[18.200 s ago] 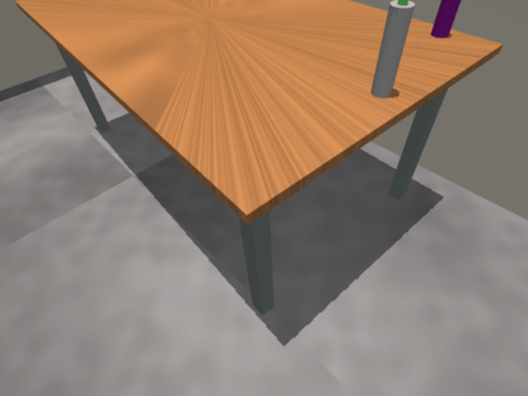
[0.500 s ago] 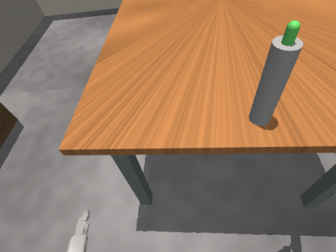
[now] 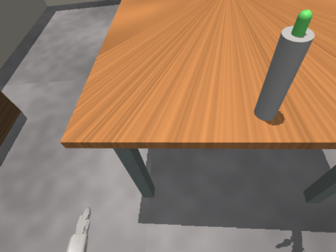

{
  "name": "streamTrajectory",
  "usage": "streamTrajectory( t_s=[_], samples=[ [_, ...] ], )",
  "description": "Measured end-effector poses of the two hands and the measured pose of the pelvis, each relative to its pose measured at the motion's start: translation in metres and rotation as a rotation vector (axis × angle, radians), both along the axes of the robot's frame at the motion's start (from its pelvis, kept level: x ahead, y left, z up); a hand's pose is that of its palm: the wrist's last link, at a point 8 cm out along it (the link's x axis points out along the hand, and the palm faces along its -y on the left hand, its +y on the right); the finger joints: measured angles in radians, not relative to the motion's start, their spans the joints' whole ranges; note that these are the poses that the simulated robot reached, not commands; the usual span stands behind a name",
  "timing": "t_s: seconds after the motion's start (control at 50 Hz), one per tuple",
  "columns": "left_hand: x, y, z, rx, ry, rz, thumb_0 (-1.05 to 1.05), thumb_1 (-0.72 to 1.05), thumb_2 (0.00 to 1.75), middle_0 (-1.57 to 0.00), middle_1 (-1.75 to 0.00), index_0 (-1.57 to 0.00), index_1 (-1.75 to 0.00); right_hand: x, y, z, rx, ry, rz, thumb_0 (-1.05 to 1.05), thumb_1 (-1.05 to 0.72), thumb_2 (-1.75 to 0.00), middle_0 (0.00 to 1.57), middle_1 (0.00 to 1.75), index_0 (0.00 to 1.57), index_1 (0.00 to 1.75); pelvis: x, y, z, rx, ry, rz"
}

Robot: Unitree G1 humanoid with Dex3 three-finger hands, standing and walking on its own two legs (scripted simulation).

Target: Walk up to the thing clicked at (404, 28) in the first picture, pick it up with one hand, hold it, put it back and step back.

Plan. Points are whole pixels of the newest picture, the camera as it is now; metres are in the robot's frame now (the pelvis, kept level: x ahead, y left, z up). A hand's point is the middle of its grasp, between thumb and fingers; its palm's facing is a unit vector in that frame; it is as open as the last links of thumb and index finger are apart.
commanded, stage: go down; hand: right
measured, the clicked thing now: (281, 73) +0.49 -0.19 +0.14
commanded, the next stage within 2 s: approach in 0.12 s
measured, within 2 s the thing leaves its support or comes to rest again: neither
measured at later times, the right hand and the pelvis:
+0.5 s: hand out of the picture +0.42 -0.36 +0.13, palm faces +0.11 +0.99 -0.01, open 17.6 cm; pelvis +0.00 +0.00 -0.01, yaw -1 degrees
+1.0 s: hand (287, 97) +0.49 -0.22 +0.07, palm faces +0.11 +0.99 +0.03, open 17.7 cm; pelvis -0.02 +0.00 -0.04, yaw +2 degrees
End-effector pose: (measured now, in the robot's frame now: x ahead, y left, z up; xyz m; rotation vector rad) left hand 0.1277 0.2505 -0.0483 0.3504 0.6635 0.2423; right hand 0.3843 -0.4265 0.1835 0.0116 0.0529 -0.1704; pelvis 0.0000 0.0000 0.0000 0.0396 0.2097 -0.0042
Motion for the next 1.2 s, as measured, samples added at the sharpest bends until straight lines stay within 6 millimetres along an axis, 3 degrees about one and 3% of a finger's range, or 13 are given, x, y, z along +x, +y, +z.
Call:
streamTrajectory(
  t_s=[0.16,0.28,0.42,0.52,0.66,0.74,0.86,0.96,1.2],
  samples=[
    [0.004,0.003,-0.008,0.012,0.030,0.005,-0.01,-0.54,0.06,-0.05,-0.05,-0.05,-0.06,-0.001,-0.002,0.003,-0.016,-0.034,0.000,-0.01,0.60,-0.04,0.04,0.05,0.05,0.05,0.001,0.000,-0.002,0.005,0.007,-0.006],
    [0.018,0.002,0.000,0.014,-0.031,-0.004,-0.01,-0.54,0.06,-0.05,-0.05,-0.05,-0.06,0.001,-0.003,0.006,-0.006,-0.027,0.002,-0.01,0.60,-0.04,0.04,0.05,0.05,0.05,0.005,-0.001,-0.002,0.003,0.010,-0.006],
    [0.013,-0.003,-0.005,-0.002,-0.005,-0.018,-0.01,-0.54,0.06,-0.06,-0.05,-0.06,-0.06,0.000,-0.001,-0.020,-0.003,0.043,0.013,-0.01,0.58,-0.04,0.04,0.05,0.05,0.05,0.008,-0.001,-0.004,0.003,0.021,-0.009],
    [0.008,-0.004,-0.019,-0.001,0.050,-0.028,-0.01,-0.54,0.06,-0.06,-0.05,-0.06,-0.07,0.012,0.023,-0.055,-0.004,0.054,0.074,-0.01,0.57,-0.05,0.04,0.05,0.05,0.04,0.003,-0.002,-0.011,0.005,0.045,-0.011],
    [0.009,0.000,-0.017,0.011,0.008,-0.007,-0.01,-0.54,0.06,-0.06,-0.06,-0.06,-0.07,0.039,0.081,-0.097,0.065,0.026,0.151,-0.01,0.54,-0.05,0.04,0.05,0.05,0.04,-0.004,-0.001,-0.020,0.004,0.070,0.002],
    [-0.001,0.002,-0.016,0.003,-0.004,0.007,-0.01,-0.53,0.05,-0.07,-0.06,-0.07,-0.07,0.052,0.108,-0.117,0.066,0.034,0.141,-0.01,0.53,-0.06,0.04,0.05,0.05,0.05,-0.011,0.000,-0.025,0.001,0.088,0.012],
    [-0.023,0.014,-0.015,0.013,0.009,0.043,-0.01,-0.53,0.05,-0.07,-0.06,-0.07,-0.07,0.069,0.136,-0.126,0.051,-0.007,0.098,-0.01,0.56,-0.05,0.04,0.05,0.05,0.05,-0.018,0.003,-0.033,-0.004,0.105,0.023],
    [-0.030,0.021,-0.018,0.012,0.015,0.060,-0.01,-0.53,0.05,-0.06,-0.06,-0.07,-0.06,0.076,0.146,-0.112,0.029,-0.046,0.063,-0.01,0.59,-0.05,0.03,0.05,0.04,0.05,-0.020,0.003,-0.038,-0.004,0.108,0.028],
    [-0.014,0.007,-0.003,-0.043,-0.078,0.006,-0.01,-0.53,0.05,-0.06,-0.06,-0.07,-0.06,0.072,0.164,-0.114,0.012,-0.010,0.077,-0.01,0.60,-0.05,0.03,0.05,0.04,0.05,-0.019,0.004,-0.038,-0.009,0.097,0.026]
  ],
)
